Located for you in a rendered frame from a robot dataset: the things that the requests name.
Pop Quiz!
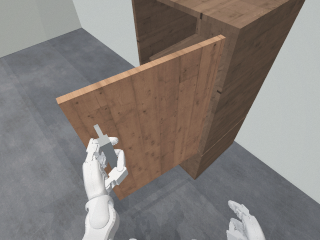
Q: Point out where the robot left forearm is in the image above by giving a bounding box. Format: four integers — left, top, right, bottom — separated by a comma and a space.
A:
82, 195, 120, 240

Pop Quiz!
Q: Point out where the cupboard door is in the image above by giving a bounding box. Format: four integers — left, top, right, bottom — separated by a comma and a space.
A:
56, 34, 226, 200

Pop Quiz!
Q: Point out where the handle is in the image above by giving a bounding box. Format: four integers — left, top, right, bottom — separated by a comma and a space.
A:
94, 124, 118, 170

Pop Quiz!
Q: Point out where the robot left hand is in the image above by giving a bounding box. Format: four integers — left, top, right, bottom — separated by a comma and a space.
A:
82, 137, 129, 201

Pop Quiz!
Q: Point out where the robot right hand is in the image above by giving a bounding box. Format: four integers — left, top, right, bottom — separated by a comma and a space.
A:
226, 200, 266, 240

